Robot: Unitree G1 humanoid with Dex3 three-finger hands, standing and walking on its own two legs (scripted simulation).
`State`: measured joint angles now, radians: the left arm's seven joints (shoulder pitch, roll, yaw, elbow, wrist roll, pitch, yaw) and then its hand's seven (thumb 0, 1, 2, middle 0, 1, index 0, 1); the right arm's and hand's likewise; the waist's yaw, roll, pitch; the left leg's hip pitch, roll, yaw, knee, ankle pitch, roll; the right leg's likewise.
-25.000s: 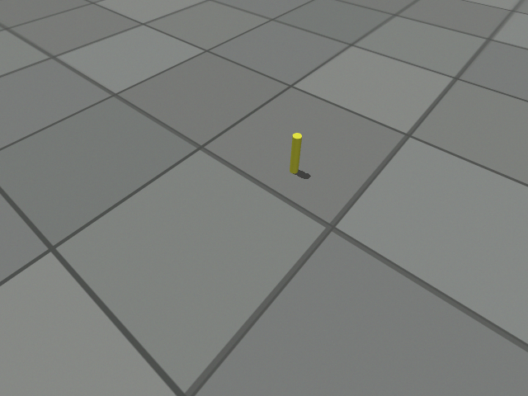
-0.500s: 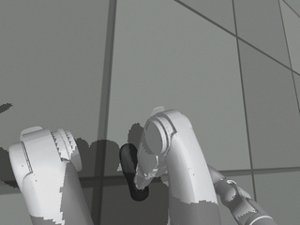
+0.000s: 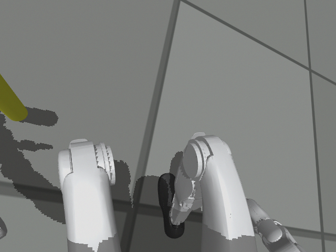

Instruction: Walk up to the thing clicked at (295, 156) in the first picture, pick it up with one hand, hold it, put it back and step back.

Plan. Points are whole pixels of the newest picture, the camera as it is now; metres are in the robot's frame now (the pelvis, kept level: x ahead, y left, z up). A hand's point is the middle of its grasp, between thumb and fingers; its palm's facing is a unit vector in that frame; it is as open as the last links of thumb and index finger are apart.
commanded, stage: rise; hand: left
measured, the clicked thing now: (3, 97) +0.43 +0.36 -0.18
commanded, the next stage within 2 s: home in 0.06 s
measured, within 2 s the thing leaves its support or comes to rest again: neither
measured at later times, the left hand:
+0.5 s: hand out of the picture +0.29 +0.41 +0.06, palm faces +0.36 -0.76 -0.54, open 17.7 cm
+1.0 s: hand out of the picture +0.25 +0.27 +0.26, palm faces +0.35 -0.85 -0.39, open 17.6 cm
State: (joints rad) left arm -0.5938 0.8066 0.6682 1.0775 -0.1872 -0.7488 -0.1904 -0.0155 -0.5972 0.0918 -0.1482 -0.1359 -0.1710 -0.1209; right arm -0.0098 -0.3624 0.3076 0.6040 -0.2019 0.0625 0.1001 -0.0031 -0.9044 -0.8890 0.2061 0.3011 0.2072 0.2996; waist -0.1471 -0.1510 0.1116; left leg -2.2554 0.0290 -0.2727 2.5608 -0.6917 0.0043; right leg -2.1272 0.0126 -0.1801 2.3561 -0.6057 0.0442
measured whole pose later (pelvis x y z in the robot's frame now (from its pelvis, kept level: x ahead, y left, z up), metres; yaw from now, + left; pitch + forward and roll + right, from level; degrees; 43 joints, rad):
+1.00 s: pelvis +0.08 -0.01 +0.36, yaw +12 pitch +18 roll -3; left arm 0.18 0.30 0.12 0.31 -0.01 0.19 0.18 -0.01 -0.58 0.03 -0.06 -0.04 -0.06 -0.04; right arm 0.20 -0.22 0.02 0.53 0.04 -0.01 -0.14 0.00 -0.90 -0.90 0.20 0.30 0.20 0.30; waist -0.04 0.01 -0.17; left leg -1.04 0.06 -0.05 1.27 -0.56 -0.03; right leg -1.00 -0.02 -0.07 1.22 -0.53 0.00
